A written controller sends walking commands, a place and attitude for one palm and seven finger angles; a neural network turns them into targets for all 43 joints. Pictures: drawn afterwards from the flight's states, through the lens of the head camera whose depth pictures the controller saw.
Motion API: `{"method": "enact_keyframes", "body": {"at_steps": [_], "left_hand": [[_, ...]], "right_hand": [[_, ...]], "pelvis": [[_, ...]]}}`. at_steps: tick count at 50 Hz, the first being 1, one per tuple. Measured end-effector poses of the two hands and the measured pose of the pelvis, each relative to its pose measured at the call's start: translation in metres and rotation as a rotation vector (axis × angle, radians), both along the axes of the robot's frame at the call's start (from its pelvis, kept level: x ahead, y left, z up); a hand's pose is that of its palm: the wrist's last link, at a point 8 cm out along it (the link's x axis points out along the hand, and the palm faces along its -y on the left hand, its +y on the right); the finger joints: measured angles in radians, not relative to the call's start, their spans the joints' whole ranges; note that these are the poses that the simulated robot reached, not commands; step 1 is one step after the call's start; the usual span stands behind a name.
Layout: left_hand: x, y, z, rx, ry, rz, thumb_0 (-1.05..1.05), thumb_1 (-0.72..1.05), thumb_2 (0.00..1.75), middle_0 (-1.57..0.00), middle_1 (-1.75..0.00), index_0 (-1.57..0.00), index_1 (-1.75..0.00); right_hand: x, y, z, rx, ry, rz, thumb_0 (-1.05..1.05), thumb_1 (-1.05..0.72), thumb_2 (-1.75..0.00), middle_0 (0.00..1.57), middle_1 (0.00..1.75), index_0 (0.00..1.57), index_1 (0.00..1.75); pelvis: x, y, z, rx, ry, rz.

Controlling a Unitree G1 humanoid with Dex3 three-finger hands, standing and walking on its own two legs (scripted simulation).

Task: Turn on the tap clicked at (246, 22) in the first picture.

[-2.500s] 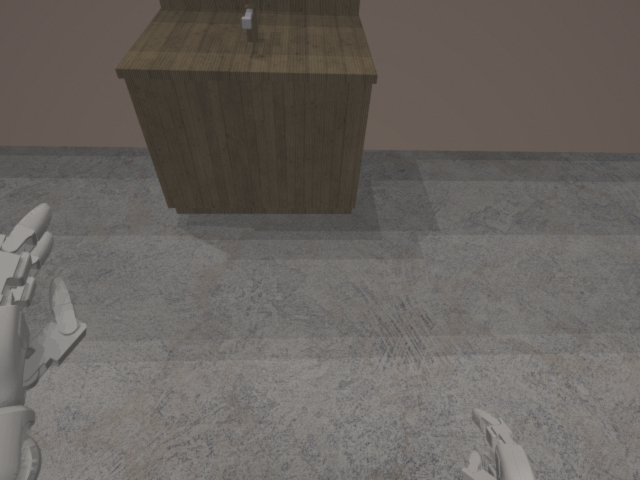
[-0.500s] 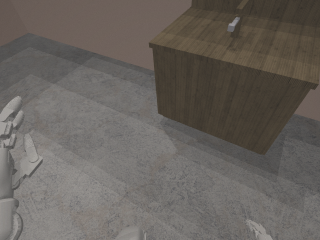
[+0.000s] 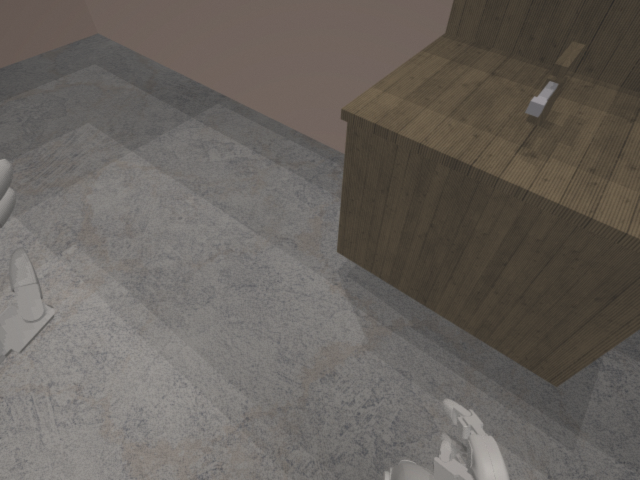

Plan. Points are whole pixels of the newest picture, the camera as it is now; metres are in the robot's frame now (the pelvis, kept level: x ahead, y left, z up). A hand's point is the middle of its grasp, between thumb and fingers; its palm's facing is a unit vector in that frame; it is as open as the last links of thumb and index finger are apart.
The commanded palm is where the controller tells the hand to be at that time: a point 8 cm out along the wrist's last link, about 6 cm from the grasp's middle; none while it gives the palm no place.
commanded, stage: walk to a spot facing it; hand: left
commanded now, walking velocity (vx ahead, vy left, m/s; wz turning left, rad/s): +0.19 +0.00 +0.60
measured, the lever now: (536, 106) +0.83 -0.41 +0.03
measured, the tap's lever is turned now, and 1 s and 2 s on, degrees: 0 0 0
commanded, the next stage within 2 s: turn to face it in 0.48 s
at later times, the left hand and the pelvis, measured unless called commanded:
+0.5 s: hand (49, 301) +0.22 +0.24 +0.19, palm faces +0.61 -0.66 -0.45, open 7.4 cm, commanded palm +0.16 +0.28 +0.18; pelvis +0.08 -0.03 -0.01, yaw +16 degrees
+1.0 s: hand (111, 322) +0.22 +0.20 +0.17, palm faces +0.68 -0.63 -0.37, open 7.4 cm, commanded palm +0.16 +0.22 +0.18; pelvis +0.08 -0.09 +0.00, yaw +15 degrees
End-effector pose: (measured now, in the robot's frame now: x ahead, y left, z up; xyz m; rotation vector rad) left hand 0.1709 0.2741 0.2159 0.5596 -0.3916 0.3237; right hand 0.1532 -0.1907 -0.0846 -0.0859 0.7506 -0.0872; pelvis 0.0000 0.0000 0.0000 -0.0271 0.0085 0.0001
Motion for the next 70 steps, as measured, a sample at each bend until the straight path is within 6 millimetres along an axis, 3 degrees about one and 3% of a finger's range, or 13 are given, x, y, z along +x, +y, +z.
{"method": "enact_keyframes", "body": {"at_steps": [4,9,17,22,27,31,35,41,46,52,60,64,70], "left_hand": [[-0.001,-0.008,-0.008,-0.005,0.061,0.115,0.01,0.89,0.9,-0.21,-0.3,-0.22,-0.3],[0.009,-0.021,-0.03,-0.058,0.078,0.241,0.01,0.89,0.9,-0.21,-0.3,-0.22,-0.3],[0.021,-0.033,-0.024,-0.062,0.119,0.242,0.01,0.89,0.9,-0.21,-0.3,-0.22,-0.3],[0.013,-0.02,-0.007,0.001,0.048,0.251,0.01,0.89,0.9,-0.21,-0.3,-0.22,-0.3],[0.001,0.009,-0.017,-0.013,-0.03,0.301,0.01,0.89,0.9,-0.21,-0.3,-0.22,-0.3],[-0.007,0.021,-0.028,-0.053,0.01,0.353,0.01,0.89,0.9,-0.21,-0.3,-0.22,-0.3],[-0.025,0.007,-0.021,-0.075,0.017,0.378,0.01,0.89,0.9,-0.21,-0.3,-0.21,-0.3],[-0.044,-0.021,-0.007,-0.028,0.012,0.443,0.01,0.89,0.9,-0.21,-0.3,-0.21,-0.3],[-0.029,-0.032,-0.021,-0.072,0.031,0.503,0.01,0.89,0.9,-0.21,-0.3,-0.21,-0.3],[0.01,-0.063,-0.041,-0.173,0.119,0.361,0.01,0.89,0.9,-0.2,-0.3,-0.21,-0.3],[0.018,-0.092,-0.011,-0.019,0.081,0.149,0.01,0.89,0.9,-0.21,-0.3,-0.22,-0.3],[0.01,-0.087,-0.005,0.011,0.04,0.137,0.01,0.89,0.9,-0.21,-0.3,-0.22,-0.3],[0.002,-0.082,-0.03,-0.063,0.058,0.123,0.01,0.89,0.9,-0.21,-0.3,-0.22,-0.3]], "right_hand": [[0.025,-0.007,-0.015,0.015,0.032,0.075,0.01,-0.9,-0.9,0.21,0.3,0.2,0.3],[0.067,-0.037,-0.038,-0.048,0.064,0.169,0.01,-0.9,-0.9,0.21,0.3,0.2,0.3],[0.127,-0.079,-0.004,-0.181,0.027,0.171,0.01,-0.91,-0.9,0.2,0.3,0.2,0.3],[0.155,-0.075,0.015,-0.242,-0.027,0.189,0.01,-0.91,-0.9,0.2,0.3,0.19,0.3],[0.171,-0.045,0.012,-0.245,-0.071,0.21,0.01,-0.91,-0.9,0.2,0.3,0.19,0.3],[0.165,-0.006,0.009,-0.155,-0.047,0.307,0.01,-0.91,-0.9,0.2,0.3,0.19,0.3],[0.156,0.022,0.009,-0.067,-0.028,0.401,0.01,-0.91,-0.9,0.2,0.3,0.2,0.3],[0.153,0.03,-0.001,0.017,-0.045,0.468,0.01,-0.9,-0.9,0.21,0.3,0.2,0.3],[0.159,-0.001,-0.017,0.036,-0.064,0.444,0.01,-0.9,-0.9,0.21,0.31,0.2,0.3],[0.149,-0.074,-0.003,-0.059,-0.041,0.308,0.01,-0.91,-0.9,0.21,0.3,0.2,0.3],[0.105,-0.158,0.012,-0.194,0.012,0.118,0.01,-0.91,-0.9,0.2,0.3,0.19,0.3],[0.077,-0.169,0.012,-0.207,0.045,0.074,0.01,-0.91,-0.9,0.2,0.3,0.19,0.3],[0.036,-0.155,0.006,-0.165,0.048,0.037,0.01,-0.91,-0.9,0.2,0.3,0.19,0.3]], "pelvis": [[0.025,-0.019,-0.002,0.005,-0.004,0.044],[0.045,-0.042,-0.015,0.03,-0.019,0.129],[0.066,-0.054,-0.001,0.072,-0.009,0.218],[0.077,-0.047,-0.004,0.063,0.01,0.263],[0.083,-0.03,-0.02,0.06,0.004,0.294],[0.082,-0.034,-0.012,0.02,-0.009,0.357],[0.083,-0.041,-0.004,0.003,-0.014,0.379],[0.087,-0.06,-0.005,0.027,-0.024,0.35],[0.083,-0.082,-0.012,0.041,-0.037,0.312],[0.073,-0.099,-0.001,0.085,-0.011,0.247],[0.056,-0.109,0.001,0.076,0.033,0.158],[0.043,-0.107,-0.001,0.068,0.042,0.119],[0.02,-0.105,-0.008,0.069,0.006,0.044]]}}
